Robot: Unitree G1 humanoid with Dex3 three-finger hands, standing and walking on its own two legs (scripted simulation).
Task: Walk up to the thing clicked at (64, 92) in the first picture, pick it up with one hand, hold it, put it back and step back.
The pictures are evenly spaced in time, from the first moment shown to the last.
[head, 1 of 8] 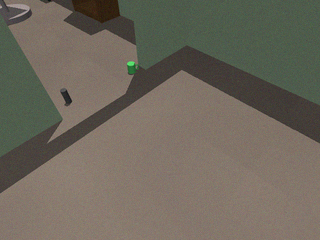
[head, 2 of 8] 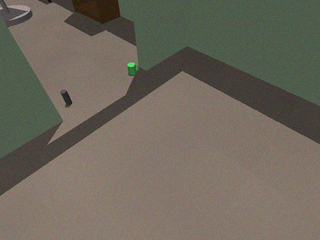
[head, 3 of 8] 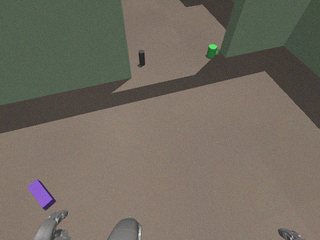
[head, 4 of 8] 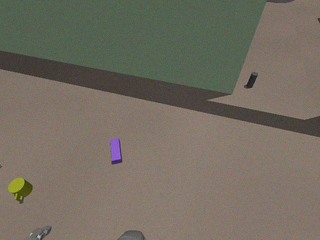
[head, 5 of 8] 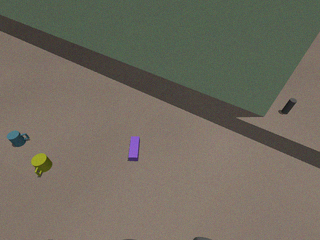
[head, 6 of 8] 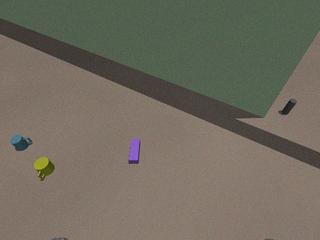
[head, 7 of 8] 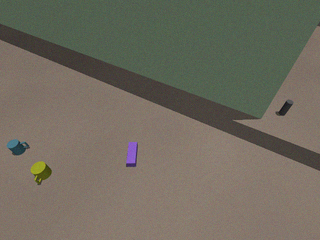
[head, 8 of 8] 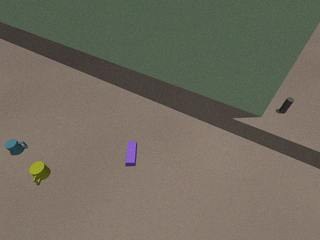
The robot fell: no
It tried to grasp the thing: no
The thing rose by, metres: 0.00
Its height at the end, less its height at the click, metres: +0.00
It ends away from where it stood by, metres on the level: 0.00
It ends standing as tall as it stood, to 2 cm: yes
